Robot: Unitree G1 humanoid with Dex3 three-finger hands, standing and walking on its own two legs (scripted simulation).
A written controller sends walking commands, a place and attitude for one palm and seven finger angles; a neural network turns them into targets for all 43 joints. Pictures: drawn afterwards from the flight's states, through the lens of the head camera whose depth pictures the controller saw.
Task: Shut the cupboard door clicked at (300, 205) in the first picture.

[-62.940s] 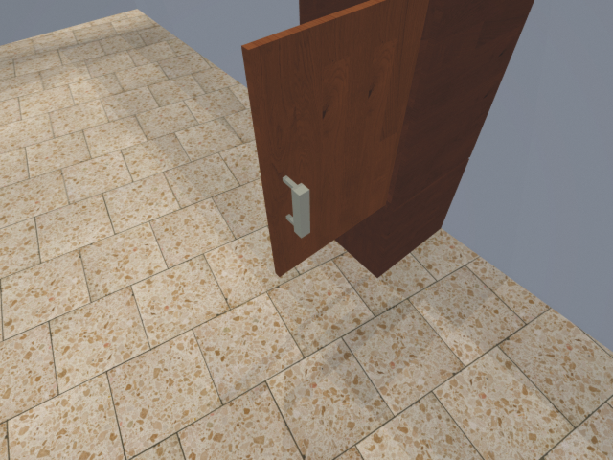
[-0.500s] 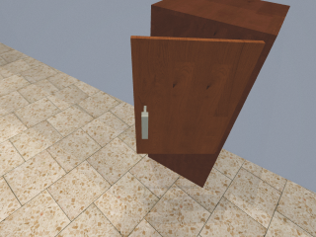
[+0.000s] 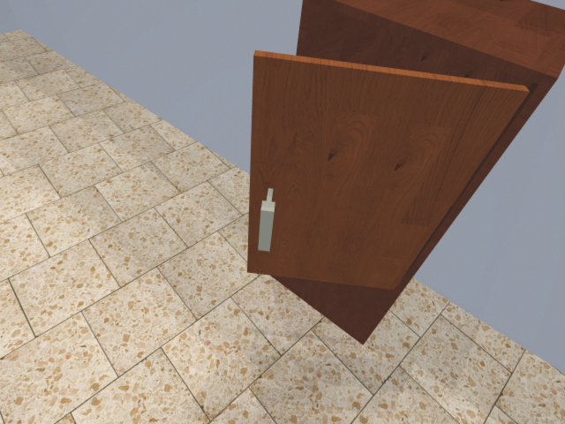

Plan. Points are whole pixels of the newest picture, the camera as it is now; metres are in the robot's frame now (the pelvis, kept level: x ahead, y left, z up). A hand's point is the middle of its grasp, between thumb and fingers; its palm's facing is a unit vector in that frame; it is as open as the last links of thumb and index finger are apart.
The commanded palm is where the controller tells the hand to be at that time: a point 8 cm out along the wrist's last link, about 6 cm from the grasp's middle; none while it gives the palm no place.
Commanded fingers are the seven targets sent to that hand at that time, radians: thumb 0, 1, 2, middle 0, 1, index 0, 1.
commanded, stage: shuffle to correct the standing spot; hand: left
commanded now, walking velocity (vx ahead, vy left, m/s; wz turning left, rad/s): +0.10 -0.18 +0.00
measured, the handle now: (267, 219) +0.52 +0.06 -0.07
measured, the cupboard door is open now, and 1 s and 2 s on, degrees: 34 34 34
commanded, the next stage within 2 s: come to a stop and stand still in 0.44 s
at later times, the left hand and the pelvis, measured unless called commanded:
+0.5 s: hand out of the picture +0.15 +0.11 -0.16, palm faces -0.06 -0.97 -0.24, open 7.4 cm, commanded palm none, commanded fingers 0.00 0.90 0.90 -0.20 -0.30 -0.20 -0.30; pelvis +0.06 -0.08 -0.01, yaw -3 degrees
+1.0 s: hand out of the picture +0.09 +0.07 -0.18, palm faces +0.01 -0.98 -0.18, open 7.3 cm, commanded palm none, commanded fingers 0.00 0.90 0.90 -0.20 -0.30 -0.20 -0.30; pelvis +0.08 -0.10 +0.00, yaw -3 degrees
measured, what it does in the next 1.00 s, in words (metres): steps to the right: right foot, then left foot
